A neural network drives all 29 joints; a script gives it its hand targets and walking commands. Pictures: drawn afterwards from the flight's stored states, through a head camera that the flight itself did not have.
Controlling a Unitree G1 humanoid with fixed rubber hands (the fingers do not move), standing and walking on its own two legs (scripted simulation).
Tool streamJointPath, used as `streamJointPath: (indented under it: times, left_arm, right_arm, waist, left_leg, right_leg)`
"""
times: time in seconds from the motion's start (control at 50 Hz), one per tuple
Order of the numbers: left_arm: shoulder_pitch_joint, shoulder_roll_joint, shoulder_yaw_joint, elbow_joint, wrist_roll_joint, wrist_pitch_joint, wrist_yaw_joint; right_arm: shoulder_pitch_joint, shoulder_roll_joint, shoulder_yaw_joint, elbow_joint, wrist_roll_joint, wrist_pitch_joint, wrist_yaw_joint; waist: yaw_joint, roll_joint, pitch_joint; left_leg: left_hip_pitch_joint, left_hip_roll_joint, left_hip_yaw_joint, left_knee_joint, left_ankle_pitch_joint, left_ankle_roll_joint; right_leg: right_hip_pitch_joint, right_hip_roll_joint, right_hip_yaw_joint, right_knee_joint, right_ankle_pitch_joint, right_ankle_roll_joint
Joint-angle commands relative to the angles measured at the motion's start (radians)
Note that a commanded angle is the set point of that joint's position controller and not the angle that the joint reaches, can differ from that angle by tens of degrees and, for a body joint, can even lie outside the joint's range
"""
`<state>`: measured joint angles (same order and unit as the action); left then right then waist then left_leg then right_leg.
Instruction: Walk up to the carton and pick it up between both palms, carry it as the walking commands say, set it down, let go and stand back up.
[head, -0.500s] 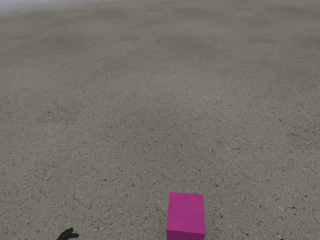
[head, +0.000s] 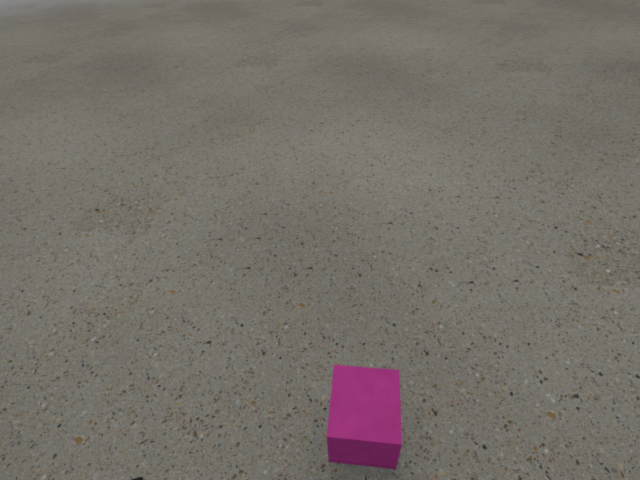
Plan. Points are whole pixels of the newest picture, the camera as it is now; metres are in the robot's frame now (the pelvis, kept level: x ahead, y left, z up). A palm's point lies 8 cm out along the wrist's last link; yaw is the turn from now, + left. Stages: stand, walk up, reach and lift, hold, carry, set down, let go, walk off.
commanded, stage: stand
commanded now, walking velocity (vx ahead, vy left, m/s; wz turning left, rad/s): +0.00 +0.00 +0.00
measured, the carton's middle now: (364, 415) +0.51 -0.06 -0.68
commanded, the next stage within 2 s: none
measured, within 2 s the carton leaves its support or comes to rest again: neither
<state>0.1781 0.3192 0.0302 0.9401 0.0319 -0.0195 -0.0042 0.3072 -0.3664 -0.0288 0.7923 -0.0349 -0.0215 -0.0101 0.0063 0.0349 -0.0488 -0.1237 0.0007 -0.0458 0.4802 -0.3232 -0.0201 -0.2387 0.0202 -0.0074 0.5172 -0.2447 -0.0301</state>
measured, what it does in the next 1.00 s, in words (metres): stands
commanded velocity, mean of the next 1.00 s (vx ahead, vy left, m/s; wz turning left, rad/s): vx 0.00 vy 0.00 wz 0.00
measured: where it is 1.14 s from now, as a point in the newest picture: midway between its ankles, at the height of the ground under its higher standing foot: outside the picture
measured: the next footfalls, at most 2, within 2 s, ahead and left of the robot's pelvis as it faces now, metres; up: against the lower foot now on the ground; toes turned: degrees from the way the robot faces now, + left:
none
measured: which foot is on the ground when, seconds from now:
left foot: down 0.00-1.00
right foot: down 0.00-1.00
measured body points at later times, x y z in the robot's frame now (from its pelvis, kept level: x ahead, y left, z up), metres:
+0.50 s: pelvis -0.02 +0.01 +0.00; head -0.04 +0.00 +0.45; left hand +0.08 +0.31 -0.11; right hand +0.05 -0.30 -0.12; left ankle -0.04 +0.14 -0.74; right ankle +0.02 -0.10 -0.74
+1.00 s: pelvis -0.01 +0.01 +0.01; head -0.03 +0.00 +0.46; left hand +0.08 +0.32 -0.11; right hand +0.06 -0.29 -0.12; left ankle -0.04 +0.14 -0.74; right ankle +0.02 -0.10 -0.74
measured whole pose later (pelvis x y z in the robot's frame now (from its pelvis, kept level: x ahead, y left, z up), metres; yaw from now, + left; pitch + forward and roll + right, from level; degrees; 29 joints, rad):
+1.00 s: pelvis -0.01 +0.01 +0.01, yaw -2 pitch -3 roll +0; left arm 0.12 0.35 0.00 1.12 0.01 -0.01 0.00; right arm 0.21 -0.38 0.01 1.00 -0.02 -0.02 -0.01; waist 0.02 0.02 0.01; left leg -0.07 0.00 0.00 0.38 -0.26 0.00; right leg -0.19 0.02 0.04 0.41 -0.16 -0.01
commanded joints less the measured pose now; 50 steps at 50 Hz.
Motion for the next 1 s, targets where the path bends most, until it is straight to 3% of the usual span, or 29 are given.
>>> streamJointPath:
  times: [0.0,0.02,0.1,0.12,0.14,0.22,0.26,0.32,0.36,0.42,0.48,0.5,0.52,0.58,0.6,0.62,0.64,0.66,0.68,0.7,0.72,0.74,0.78,0.8,0.84,0.86,0.88,0.9,0.98]
  left_arm:
    - [-0.085,0.192,0.036,-0.035,0.001,-0.017,0.002]
    - [-0.083,0.201,0.039,-0.045,-0.008,-0.016,0.006]
    - [-0.092,0.241,0.049,-0.02,-0.008,-0.017,0.003]
    - [-0.093,0.242,0.044,-0.012,-0.013,-0.017,0.006]
    - [-0.103,0.229,0.039,-0.01,-0.006,-0.011,0.008]
    - [-0.128,0.211,0.035,-0.001,-0.018,-0.001,0.003]
    - [-0.116,0.192,0.022,0.015,-0.009,-0.016,0.0]
    - [-0.122,0.234,0.04,0.031,-0.017,-0.01,-0.003]
    - [-0.116,0.252,0.027,0.05,-0.024,-0.01,-0.003]
    - [-0.144,0.231,0.017,0.061,-0.019,-0.009,-0.005]
    - [-0.109,0.238,0.025,0.068,-0.009,-0.007,-0.003]
    - [-0.127,0.23,0.017,0.075,-0.015,-0.008,-0.001]
    - [-0.128,0.222,0.011,0.073,-0.031,-0.009,-0.004]
    - [-0.118,0.229,0.018,0.089,-0.023,-0.002,-0.004]
    - [-0.13,0.238,0.018,0.097,-0.018,0.003,-0.004]
    - [-0.124,0.245,0.023,0.111,-0.021,-0.001,-0.001]
    - [-0.149,0.219,0.009,0.1,-0.02,0.001,0.001]
    - [-0.104,0.21,0.006,0.101,-0.035,0.003,0.0]
    - [-0.099,0.24,0.006,0.114,-0.031,-0.006,0.0]
    - [-0.13,0.226,0.003,0.115,-0.02,-0.003,-0.003]
    - [-0.111,0.238,0.006,0.118,-0.016,-0.009,-0.002]
    - [-0.104,0.244,0.009,0.101,-0.016,-0.011,-0.005]
    - [-0.103,0.242,0.013,0.115,-0.014,-0.008,0.001]
    - [-0.121,0.225,0.006,0.118,-0.018,0.002,0.009]
    - [-0.117,0.226,-0.002,0.101,-0.028,-0.016,0.009]
    - [-0.114,0.223,-0.003,0.121,-0.037,-0.014,0.008]
    - [-0.117,0.252,0.003,0.129,-0.023,-0.003,0.011]
    - [-0.125,0.238,0.007,0.116,-0.029,-0.004,0.012]
    - [-0.136,0.258,0.02,0.135,-0.012,0.0,0.009]
  right_arm:
    - [-0.044,-0.168,-0.036,-0.038,-0.003,-0.019,-0.01]
    - [-0.052,-0.159,-0.035,-0.041,0.001,-0.019,-0.01]
    - [-0.024,-0.179,-0.04,0.007,0.006,-0.023,-0.002]
    - [-0.038,-0.146,-0.028,0.004,0.006,-0.021,-0.006]
    - [-0.045,-0.185,-0.038,0.013,0.008,-0.017,-0.006]
    - [-0.058,-0.152,-0.026,0.027,0.005,-0.023,-0.008]
    - [-0.052,-0.185,-0.029,0.055,0.002,-0.027,-0.009]
    - [-0.072,-0.186,-0.022,0.055,0.001,-0.027,-0.01]
    - [-0.085,-0.173,-0.015,0.059,0.011,-0.03,-0.008]
    - [-0.067,-0.174,-0.014,0.093,0.004,-0.028,-0.014]
    - [-0.085,-0.198,-0.016,0.095,0.021,-0.026,-0.011]
    - [-0.066,-0.189,-0.024,0.096,0.013,-0.028,-0.009]
    - [-0.081,-0.184,-0.016,0.102,0.005,-0.026,-0.014]
    - [-0.09,-0.177,-0.001,0.121,0.014,-0.022,-0.012]
    - [-0.103,-0.176,-0.006,0.104,0.014,-0.026,-0.013]
    - [-0.079,-0.199,-0.008,0.131,0.007,-0.02,-0.014]
    - [-0.099,-0.189,-0.002,0.119,0.021,-0.021,-0.014]
    - [-0.121,-0.214,-0.013,0.135,0.017,-0.024,-0.012]
    - [-0.095,-0.195,-0.012,0.131,0.024,-0.02,-0.01]
    - [-0.12,-0.191,-0.004,0.13,0.02,-0.02,-0.013]
    - [-0.109,-0.188,-0.004,0.133,0.019,-0.016,-0.012]
    - [-0.099,-0.183,0.0,0.123,0.012,-0.02,-0.01]
    - [-0.08,-0.211,-0.011,0.142,0.019,-0.019,-0.008]
    - [-0.123,-0.215,-0.014,0.14,0.018,-0.012,-0.004]
    - [-0.112,-0.179,-0.002,0.136,0.02,-0.018,-0.007]
    - [-0.12,-0.174,-0.005,0.136,0.011,-0.014,-0.006]
    - [-0.116,-0.181,-0.005,0.14,0.015,-0.007,-0.002]
    - [-0.116,-0.166,0.004,0.142,0.02,-0.013,-0.004]
    - [-0.118,-0.178,-0.001,0.151,0.022,-0.019,-0.007]
  waist:
    - [-0.002,-0.006,0.064]
    - [0.006,-0.066,0.055]
    - [-0.005,-0.031,0.085]
    - [-0.007,-0.095,0.07]
    - [-0.013,-0.029,0.078]
    - [0.009,-0.113,0.088]
    - [0.003,-0.015,0.054]
    - [0.011,-0.063,0.065]
    - [-0.002,-0.041,0.033]
    - [0.009,0.004,0.097]
    - [0.015,-0.007,0.076]
    - [-0.007,-0.029,0.05]
    - [0.033,-0.055,0.033]
    - [0.021,-0.012,0.053]
    - [-0.006,-0.006,0.092]
    - [0.013,-0.026,0.092]
    - [-0.014,-0.024,0.073]
    - [0.031,0.017,0.072]
    - [0.007,-0.019,0.037]
    - [0.015,-0.057,0.065]
    - [0.014,-0.022,0.071]
    - [0.017,-0.075,0.066]
    - [0.006,-0.083,0.011]
    - [-0.009,-0.037,0.071]
    - [0.0,-0.069,0.039]
    - [0.022,-0.046,0.063]
    - [0.002,-0.045,0.079]
    - [0.019,-0.024,0.09]
    - [-0.014,-0.075,0.051]
  left_leg:
    - [-0.118,0.081,-0.086,-0.106,0.155,0.052]
    - [-0.104,0.09,-0.074,-0.112,0.167,0.036]
    - [-0.123,0.076,-0.062,-0.087,0.067,0.045]
    - [-0.095,0.077,-0.068,-0.112,0.082,0.05]
    - [-0.084,0.07,-0.07,-0.104,0.11,0.037]
    - [-0.125,0.059,-0.06,-0.125,0.054,0.041]
    - [-0.091,0.072,-0.066,-0.131,0.065,0.045]
    - [-0.064,0.092,-0.069,-0.141,0.102,0.049]
    - [-0.072,0.111,-0.088,-0.144,0.138,0.046]
    - [-0.136,0.098,-0.072,-0.169,0.053,0.051]
    - [-0.096,0.092,-0.082,-0.173,0.103,0.051]
    - [-0.09,0.101,-0.063,-0.176,0.132,0.048]
    - [-0.104,0.107,-0.085,-0.166,0.124,0.051]
    - [-0.067,0.106,-0.081,-0.179,0.113,0.056]
    - [-0.093,0.107,-0.072,-0.177,0.103,0.052]
    - [-0.084,0.108,-0.075,-0.197,0.095,0.051]
    - [-0.073,0.123,-0.086,-0.21,0.085,0.047]
    - [-0.083,0.131,-0.085,-0.194,0.088,0.056]
    - [-0.053,0.106,-0.081,-0.198,0.107,0.043]
    - [-0.066,0.113,-0.078,-0.173,0.124,0.05]
    - [-0.032,0.114,-0.078,-0.189,0.118,0.05]
    - [-0.042,0.109,-0.052,-0.166,0.115,0.049]
    - [-0.01,0.1,-0.043,-0.172,0.146,0.048]
    - [-0.022,0.097,-0.041,-0.172,0.147,0.046]
    - [-0.032,0.119,-0.062,-0.168,0.174,0.057]
    - [-0.043,0.107,-0.061,-0.169,0.138,0.061]
    - [-0.032,0.11,-0.052,-0.19,0.11,0.05]
    - [-0.053,0.101,-0.057,-0.189,0.111,0.051]
    - [-0.038,0.103,-0.054,-0.195,0.123,0.046]
  right_leg:
    - [0.052,-0.127,0.183,-0.133,0.088,-0.027]
    - [0.057,-0.124,0.156,-0.143,0.123,-0.02]
    - [0.079,-0.146,0.212,-0.203,0.033,0.0]
    - [0.041,-0.14,0.21,-0.196,-0.034,-0.017]
    - [0.025,-0.12,0.196,-0.204,-0.015,-0.016]
    - [0.06,-0.105,0.185,-0.224,-0.1,0.001]
    - [0.061,-0.119,0.194,-0.21,-0.032,-0.018]
    - [0.053,-0.102,0.172,-0.196,0.021,-0.006]
    - [0.086,-0.126,0.168,-0.179,0.099,-0.011]
    - [0.072,-0.117,0.18,-0.175,-0.001,-0.022]
    - [0.085,-0.099,0.173,-0.175,0.072,-0.021]
    - [0.105,-0.106,0.148,-0.155,0.103,-0.005]
    - [0.133,-0.115,0.163,-0.141,0.122,-0.018]
    - [0.077,-0.125,0.188,-0.159,0.099,-0.02]
    - [0.065,-0.1,0.172,-0.152,0.102,-0.01]
    - [0.064,-0.108,0.17,-0.153,0.034,-0.012]
    - [0.056,-0.108,0.16,-0.154,0.047,-0.021]
    - [0.076,-0.102,0.166,-0.163,0.081,-0.013]
    - [0.088,-0.11,0.158,-0.144,0.091,-0.022]
    - [0.076,-0.115,0.183,-0.179,0.114,-0.015]
    - [0.067,-0.117,0.167,-0.178,0.131,-0.013]
    - [0.061,-0.117,0.173,-0.17,0.117,-0.009]
    - [0.094,-0.118,0.177,-0.178,0.119,-0.009]
    - [0.07,-0.116,0.172,-0.177,0.146,-0.014]
    - [0.085,-0.135,0.187,-0.177,0.194,-0.019]
    - [0.102,-0.117,0.186,-0.191,0.153,-0.011]
    - [0.074,-0.127,0.181,-0.204,0.142,-0.017]
    - [0.086,-0.124,0.191,-0.197,0.124,-0.014]
    - [0.103,-0.124,0.194,-0.198,0.132,-0.006]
